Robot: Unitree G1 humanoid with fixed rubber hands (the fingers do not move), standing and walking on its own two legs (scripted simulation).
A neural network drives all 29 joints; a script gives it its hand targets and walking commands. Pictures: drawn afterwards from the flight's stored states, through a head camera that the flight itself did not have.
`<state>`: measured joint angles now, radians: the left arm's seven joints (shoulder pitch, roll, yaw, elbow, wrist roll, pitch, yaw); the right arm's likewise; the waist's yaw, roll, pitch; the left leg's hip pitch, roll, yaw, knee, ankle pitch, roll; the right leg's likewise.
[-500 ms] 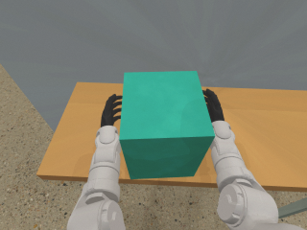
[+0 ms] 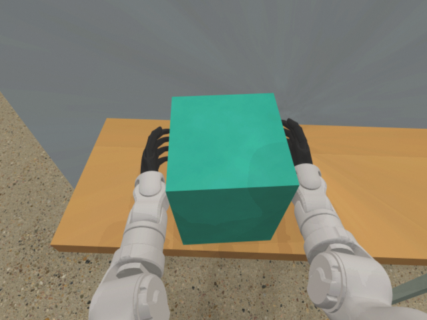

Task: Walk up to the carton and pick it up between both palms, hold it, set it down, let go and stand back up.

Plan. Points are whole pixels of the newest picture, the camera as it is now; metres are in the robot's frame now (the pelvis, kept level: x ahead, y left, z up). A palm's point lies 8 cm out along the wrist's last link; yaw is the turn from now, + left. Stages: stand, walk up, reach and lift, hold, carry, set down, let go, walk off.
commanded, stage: reach and lift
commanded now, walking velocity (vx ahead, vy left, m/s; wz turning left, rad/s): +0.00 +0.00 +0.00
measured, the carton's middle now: (225, 174) +0.40 -0.01 +0.03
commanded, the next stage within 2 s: none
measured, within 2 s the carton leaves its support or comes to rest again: neither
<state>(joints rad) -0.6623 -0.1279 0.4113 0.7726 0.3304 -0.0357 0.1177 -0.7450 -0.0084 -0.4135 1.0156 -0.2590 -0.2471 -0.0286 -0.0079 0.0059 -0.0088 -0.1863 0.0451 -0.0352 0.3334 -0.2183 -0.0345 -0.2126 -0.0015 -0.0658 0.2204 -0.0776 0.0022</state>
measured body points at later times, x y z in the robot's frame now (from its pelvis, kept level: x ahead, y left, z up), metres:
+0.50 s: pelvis -0.01 +0.00 +0.00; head -0.01 +0.02 +0.45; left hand +0.39 +0.14 +0.10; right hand +0.40 -0.16 +0.12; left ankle -0.03 +0.14 -0.75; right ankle +0.02 -0.12 -0.75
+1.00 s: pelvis -0.02 +0.00 +0.00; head -0.04 +0.02 +0.45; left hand +0.39 +0.13 +0.15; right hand +0.39 -0.16 +0.16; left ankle -0.03 +0.14 -0.75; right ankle +0.02 -0.12 -0.75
